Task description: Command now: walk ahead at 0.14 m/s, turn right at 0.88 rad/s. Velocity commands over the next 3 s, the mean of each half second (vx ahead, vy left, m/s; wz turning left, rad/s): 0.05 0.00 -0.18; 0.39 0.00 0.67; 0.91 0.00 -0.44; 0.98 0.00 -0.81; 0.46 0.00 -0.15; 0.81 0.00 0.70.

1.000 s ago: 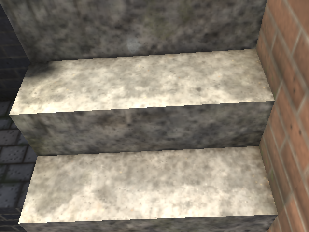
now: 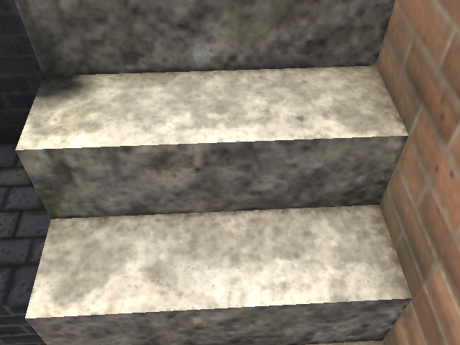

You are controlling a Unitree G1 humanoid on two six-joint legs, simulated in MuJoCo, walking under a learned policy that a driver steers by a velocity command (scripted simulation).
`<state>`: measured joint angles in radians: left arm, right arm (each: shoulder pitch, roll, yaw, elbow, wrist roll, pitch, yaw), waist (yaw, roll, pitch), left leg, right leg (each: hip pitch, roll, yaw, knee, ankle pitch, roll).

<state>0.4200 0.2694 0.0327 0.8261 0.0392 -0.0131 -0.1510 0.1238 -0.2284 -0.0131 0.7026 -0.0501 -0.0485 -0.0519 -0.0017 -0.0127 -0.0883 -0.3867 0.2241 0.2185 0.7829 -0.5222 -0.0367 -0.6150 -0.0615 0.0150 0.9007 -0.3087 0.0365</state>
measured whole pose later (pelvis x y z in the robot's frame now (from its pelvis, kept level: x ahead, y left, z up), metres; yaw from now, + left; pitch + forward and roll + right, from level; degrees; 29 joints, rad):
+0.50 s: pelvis +0.04 +0.01 +0.02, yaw -2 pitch +5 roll -1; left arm -0.08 0.23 0.02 0.58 0.03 -0.07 -0.07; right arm 0.22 -0.16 -0.02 0.72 0.00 -0.07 0.01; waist -0.07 -0.03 -0.06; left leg -0.52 0.01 0.01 0.88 -0.31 0.01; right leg -0.38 -0.06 -0.01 0.60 -0.30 -0.03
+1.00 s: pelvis +0.07 +0.02 +0.01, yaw +18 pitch +5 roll -1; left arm 0.28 0.23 0.03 0.70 0.03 -0.09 0.05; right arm 0.04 -0.31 -0.11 0.57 -0.06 -0.02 0.03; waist 0.07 0.03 -0.07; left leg -0.67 -0.17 -0.16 1.45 -0.33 0.03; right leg -0.30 0.03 0.01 0.65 -0.45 -0.03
